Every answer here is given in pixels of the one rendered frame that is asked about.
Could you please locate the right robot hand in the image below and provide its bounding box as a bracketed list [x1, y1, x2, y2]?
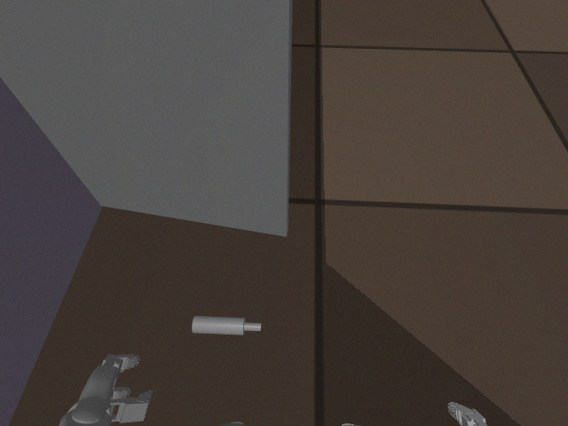
[448, 402, 487, 426]

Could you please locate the left robot arm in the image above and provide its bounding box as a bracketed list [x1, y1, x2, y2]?
[59, 396, 112, 426]

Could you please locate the bottle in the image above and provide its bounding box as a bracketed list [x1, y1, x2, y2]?
[192, 316, 262, 335]

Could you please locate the left robot hand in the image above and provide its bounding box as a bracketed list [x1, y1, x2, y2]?
[78, 354, 153, 423]

